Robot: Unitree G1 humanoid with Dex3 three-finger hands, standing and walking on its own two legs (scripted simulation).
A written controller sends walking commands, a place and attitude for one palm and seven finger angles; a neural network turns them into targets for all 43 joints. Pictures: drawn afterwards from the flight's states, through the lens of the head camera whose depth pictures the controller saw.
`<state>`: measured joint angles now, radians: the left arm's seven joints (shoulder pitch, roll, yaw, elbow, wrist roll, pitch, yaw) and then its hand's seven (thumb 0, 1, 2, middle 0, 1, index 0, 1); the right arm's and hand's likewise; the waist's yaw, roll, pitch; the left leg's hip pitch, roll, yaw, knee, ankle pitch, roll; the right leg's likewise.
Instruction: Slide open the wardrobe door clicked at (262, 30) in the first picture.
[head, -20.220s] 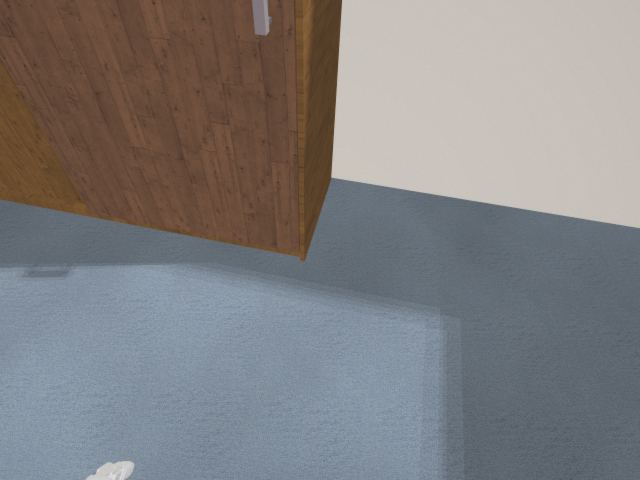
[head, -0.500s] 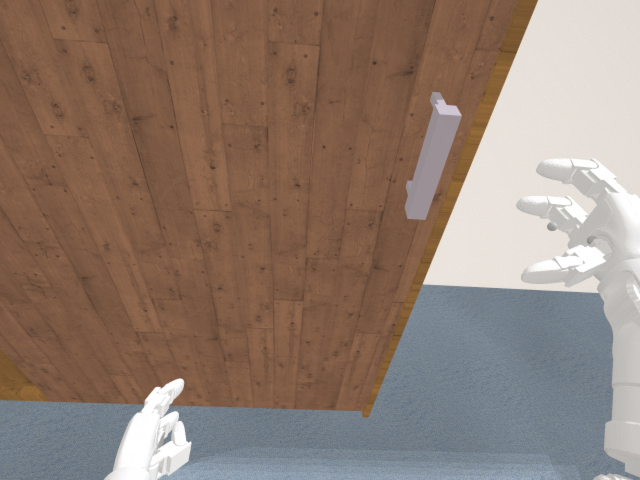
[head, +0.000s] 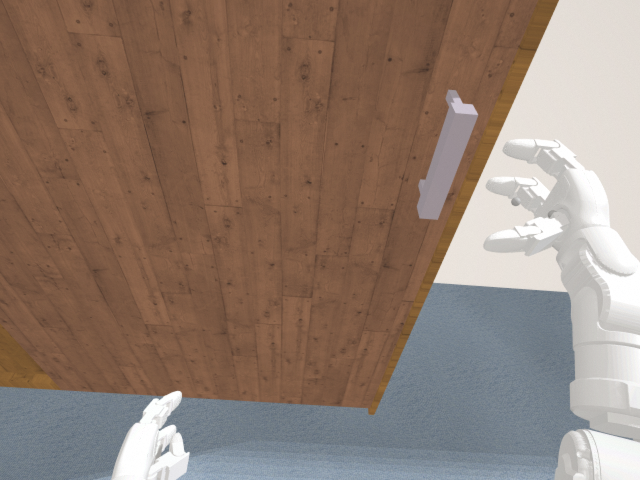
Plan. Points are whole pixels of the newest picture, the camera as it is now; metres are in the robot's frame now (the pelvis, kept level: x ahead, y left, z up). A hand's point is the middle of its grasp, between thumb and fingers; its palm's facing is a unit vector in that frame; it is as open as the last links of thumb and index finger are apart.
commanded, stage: move the hooked fingers beside the handle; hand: right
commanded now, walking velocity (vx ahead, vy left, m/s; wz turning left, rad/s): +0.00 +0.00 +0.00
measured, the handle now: (440, 156) +0.48 -0.12 +0.20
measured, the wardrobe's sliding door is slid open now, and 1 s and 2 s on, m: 0.00 0.00 0.00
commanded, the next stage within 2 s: feel for the door with the fingertips in 1.02 s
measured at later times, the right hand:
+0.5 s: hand (497, 191) +0.41 -0.18 +0.20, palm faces +0.01 +1.00 -0.01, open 13.9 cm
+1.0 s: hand (494, 187) +0.42 -0.18 +0.20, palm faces +0.00 +1.00 -0.01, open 13.9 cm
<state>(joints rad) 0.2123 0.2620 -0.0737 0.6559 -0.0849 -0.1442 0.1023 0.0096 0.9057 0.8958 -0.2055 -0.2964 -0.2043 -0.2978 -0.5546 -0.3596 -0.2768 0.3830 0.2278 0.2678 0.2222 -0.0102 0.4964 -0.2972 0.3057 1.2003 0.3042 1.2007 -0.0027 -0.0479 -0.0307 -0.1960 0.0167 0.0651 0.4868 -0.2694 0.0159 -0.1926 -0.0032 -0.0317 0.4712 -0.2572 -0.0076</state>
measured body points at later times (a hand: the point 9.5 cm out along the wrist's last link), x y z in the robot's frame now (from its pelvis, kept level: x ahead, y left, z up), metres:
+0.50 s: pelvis +0.01 +0.00 +0.00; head +0.00 +0.02 +0.45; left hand +0.14 +0.26 -0.10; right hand +0.40 -0.23 +0.21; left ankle +0.00 +0.11 -0.74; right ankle +0.00 -0.12 -0.74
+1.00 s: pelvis +0.01 +0.00 +0.00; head +0.00 +0.02 +0.45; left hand +0.15 +0.24 -0.09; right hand +0.41 -0.23 +0.21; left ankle +0.00 +0.11 -0.74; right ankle +0.00 -0.12 -0.74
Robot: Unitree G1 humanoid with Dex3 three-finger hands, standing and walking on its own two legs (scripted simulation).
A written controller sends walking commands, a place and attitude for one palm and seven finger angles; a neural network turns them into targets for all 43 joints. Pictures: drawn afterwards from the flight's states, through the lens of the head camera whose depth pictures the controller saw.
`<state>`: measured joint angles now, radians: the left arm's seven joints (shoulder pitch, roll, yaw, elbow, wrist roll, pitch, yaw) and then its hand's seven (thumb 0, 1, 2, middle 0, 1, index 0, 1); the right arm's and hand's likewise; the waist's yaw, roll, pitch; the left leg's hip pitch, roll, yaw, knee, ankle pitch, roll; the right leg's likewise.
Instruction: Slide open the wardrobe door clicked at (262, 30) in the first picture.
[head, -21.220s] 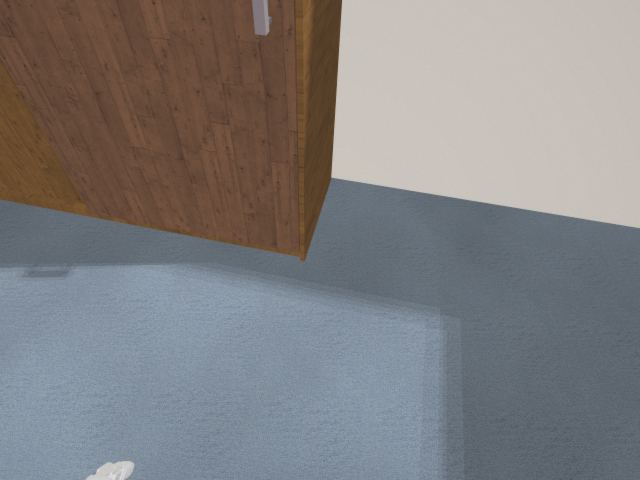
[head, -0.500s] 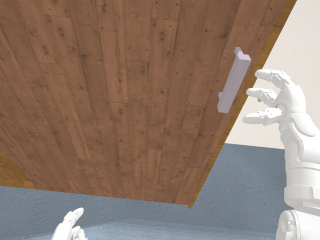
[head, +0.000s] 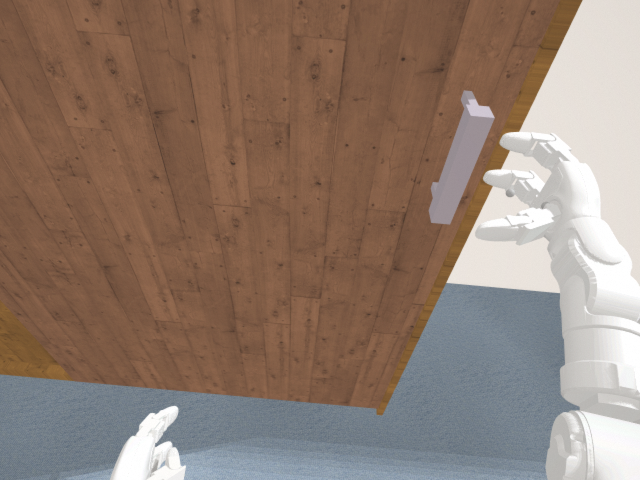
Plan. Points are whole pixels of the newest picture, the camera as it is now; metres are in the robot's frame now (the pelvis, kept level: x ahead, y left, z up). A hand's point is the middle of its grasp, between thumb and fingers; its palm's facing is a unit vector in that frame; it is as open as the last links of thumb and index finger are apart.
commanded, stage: move the hooked fingers beside the handle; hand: right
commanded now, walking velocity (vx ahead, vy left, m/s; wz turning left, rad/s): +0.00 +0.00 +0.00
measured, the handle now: (453, 159) +0.47 -0.13 +0.20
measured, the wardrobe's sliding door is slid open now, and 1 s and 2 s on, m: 0.00 0.00 0.00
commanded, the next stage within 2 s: feel for the door with the fingertips in 0.02 s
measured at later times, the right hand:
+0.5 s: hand (481, 195) +0.40 -0.15 +0.20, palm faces +0.02 +1.00 +0.01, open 13.9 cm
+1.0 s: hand (476, 179) +0.42 -0.15 +0.20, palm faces +0.02 +1.00 +0.00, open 13.9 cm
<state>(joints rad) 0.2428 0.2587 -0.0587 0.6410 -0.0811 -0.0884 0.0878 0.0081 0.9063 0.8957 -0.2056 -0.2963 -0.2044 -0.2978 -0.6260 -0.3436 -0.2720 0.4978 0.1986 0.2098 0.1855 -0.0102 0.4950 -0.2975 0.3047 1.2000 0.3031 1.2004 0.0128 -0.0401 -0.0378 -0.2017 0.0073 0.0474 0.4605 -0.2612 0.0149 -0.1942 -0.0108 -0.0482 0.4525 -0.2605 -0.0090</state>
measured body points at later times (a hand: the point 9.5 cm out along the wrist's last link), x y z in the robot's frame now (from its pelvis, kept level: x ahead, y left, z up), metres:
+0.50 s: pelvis +0.00 +0.00 +0.00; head -0.02 +0.02 +0.45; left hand +0.16 +0.23 -0.09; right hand +0.39 -0.20 +0.20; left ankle -0.01 +0.11 -0.74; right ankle -0.01 -0.11 -0.74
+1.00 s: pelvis -0.01 +0.00 +0.00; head -0.01 +0.02 +0.45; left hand +0.11 +0.26 -0.10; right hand +0.42 -0.20 +0.21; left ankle -0.01 +0.11 -0.74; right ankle -0.01 -0.11 -0.74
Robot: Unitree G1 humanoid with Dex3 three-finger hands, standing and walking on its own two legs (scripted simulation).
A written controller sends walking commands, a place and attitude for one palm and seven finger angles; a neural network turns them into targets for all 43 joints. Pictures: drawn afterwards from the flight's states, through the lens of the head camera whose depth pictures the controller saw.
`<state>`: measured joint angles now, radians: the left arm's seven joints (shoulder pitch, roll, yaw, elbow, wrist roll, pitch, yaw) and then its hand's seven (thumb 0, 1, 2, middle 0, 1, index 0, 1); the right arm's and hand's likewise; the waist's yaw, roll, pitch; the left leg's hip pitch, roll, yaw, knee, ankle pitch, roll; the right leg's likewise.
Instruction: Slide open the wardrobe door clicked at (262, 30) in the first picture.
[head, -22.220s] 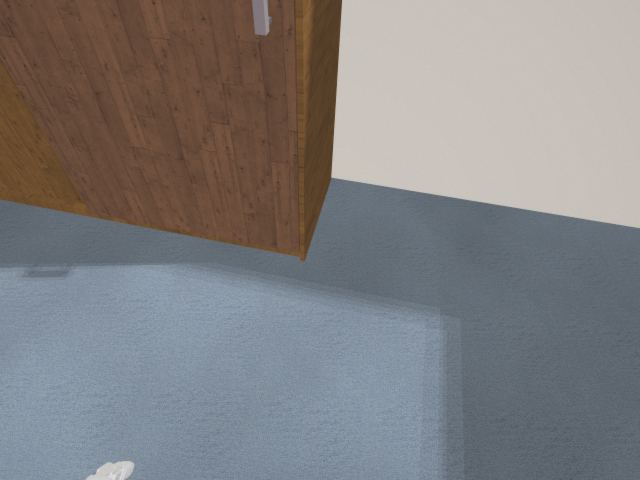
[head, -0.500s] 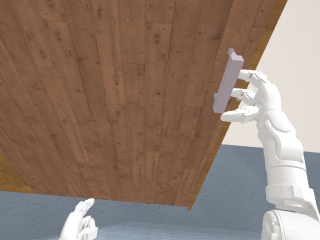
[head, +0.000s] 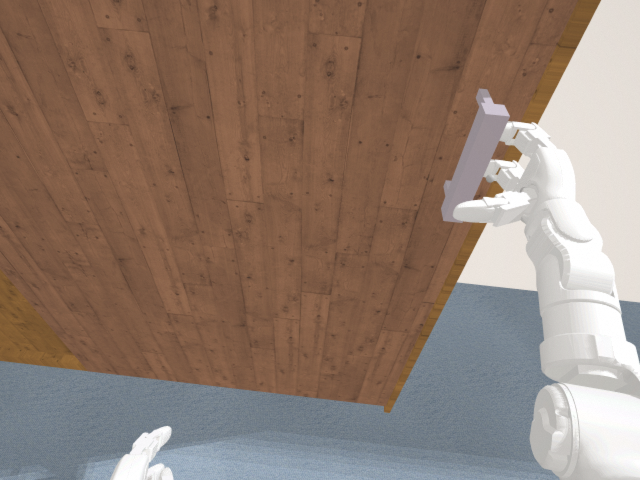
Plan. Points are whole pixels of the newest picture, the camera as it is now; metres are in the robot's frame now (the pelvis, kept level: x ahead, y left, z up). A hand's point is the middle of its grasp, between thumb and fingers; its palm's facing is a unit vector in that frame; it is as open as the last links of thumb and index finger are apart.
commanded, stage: feel for the door with the fingertips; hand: right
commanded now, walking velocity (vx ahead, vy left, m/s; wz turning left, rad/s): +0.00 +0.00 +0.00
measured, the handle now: (467, 157) +0.47 -0.13 +0.20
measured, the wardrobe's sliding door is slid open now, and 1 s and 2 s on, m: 0.00 0.00 0.00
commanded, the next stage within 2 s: slide the fingers in behind the handle in 0.10 s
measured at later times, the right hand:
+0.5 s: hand (497, 180) +0.43 -0.16 +0.20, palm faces +0.03 +1.00 +0.01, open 13.9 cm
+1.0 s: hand (474, 180) +0.42 -0.13 +0.21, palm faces +0.01 +1.00 +0.01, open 13.9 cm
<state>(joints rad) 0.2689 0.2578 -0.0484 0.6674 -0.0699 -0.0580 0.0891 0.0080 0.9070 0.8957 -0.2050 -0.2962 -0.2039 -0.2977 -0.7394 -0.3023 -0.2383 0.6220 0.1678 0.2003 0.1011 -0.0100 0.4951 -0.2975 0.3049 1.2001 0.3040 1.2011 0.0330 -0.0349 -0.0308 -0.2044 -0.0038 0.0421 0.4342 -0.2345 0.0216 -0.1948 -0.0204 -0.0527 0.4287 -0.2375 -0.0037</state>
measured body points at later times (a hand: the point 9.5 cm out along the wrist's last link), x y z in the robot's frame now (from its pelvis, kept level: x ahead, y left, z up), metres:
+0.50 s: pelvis +0.00 -0.01 +0.00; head -0.01 +0.01 +0.45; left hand +0.14 +0.24 -0.10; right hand +0.42 -0.22 +0.21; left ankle +0.00 +0.10 -0.74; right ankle -0.01 -0.12 -0.74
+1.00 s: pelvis +0.00 -0.01 +0.00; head -0.01 +0.01 +0.45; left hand +0.16 +0.22 -0.10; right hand +0.41 -0.19 +0.21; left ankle +0.00 +0.10 -0.74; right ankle -0.01 -0.12 -0.74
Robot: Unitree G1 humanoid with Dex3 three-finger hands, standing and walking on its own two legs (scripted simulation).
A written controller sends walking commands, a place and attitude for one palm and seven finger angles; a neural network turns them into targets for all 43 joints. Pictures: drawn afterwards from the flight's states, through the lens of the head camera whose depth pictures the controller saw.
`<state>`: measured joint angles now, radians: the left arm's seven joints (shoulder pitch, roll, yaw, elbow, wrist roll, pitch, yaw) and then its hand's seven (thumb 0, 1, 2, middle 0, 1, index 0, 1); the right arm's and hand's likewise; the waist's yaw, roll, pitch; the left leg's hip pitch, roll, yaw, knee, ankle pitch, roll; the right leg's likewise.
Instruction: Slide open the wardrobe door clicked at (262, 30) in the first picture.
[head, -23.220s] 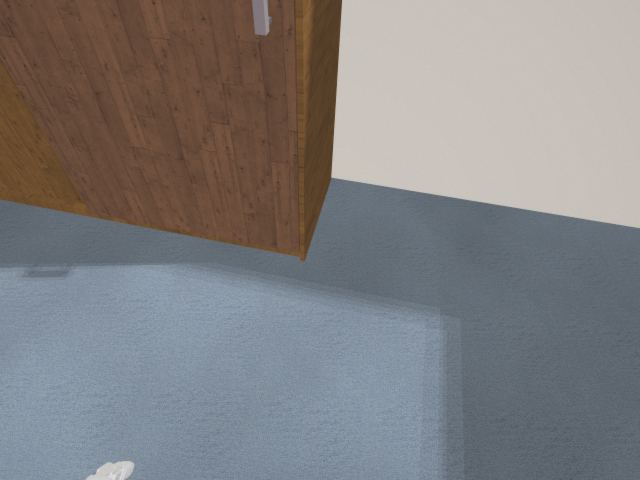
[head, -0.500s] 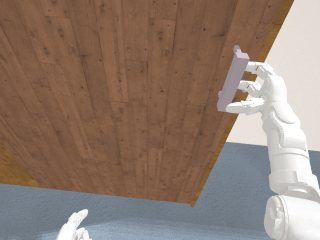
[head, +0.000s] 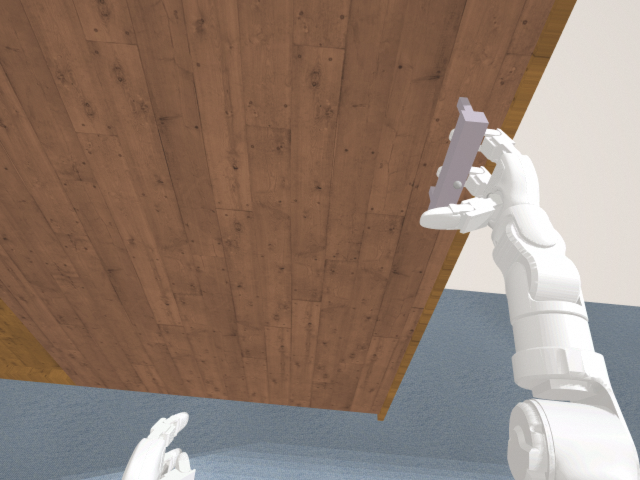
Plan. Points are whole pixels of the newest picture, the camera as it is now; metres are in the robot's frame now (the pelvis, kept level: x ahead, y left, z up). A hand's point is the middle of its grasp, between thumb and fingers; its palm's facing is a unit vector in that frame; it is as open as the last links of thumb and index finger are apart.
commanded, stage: slide the fingers in behind the handle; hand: right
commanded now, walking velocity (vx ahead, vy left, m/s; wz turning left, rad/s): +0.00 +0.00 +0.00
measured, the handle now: (450, 163) +0.47 -0.13 +0.20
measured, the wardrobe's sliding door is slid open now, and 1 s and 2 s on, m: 0.00 0.00 0.00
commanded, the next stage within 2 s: grip the handle and tug to test in 1.02 s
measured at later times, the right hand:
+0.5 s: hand (442, 185) +0.41 -0.11 +0.21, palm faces +0.03 +1.00 +0.00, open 14.0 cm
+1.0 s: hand (441, 184) +0.42 -0.11 +0.20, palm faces +0.01 +1.00 +0.01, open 14.0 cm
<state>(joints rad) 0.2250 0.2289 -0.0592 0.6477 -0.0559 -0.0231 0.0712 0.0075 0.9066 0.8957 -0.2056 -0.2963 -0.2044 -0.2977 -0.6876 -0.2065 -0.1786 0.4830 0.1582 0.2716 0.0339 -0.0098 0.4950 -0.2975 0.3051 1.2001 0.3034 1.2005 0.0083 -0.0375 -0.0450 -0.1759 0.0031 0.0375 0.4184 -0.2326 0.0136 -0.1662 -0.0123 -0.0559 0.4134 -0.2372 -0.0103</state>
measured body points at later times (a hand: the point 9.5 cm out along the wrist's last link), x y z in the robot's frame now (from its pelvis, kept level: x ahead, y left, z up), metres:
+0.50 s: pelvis -0.01 +0.01 +0.00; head -0.02 +0.03 +0.45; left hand +0.14 +0.24 -0.10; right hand +0.40 -0.16 +0.21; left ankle -0.01 +0.11 -0.74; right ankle -0.01 -0.11 -0.74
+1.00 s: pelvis +0.00 +0.00 +0.00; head -0.01 +0.02 +0.45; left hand +0.14 +0.24 -0.10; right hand +0.41 -0.16 +0.20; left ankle -0.01 +0.11 -0.74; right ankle -0.01 -0.11 -0.74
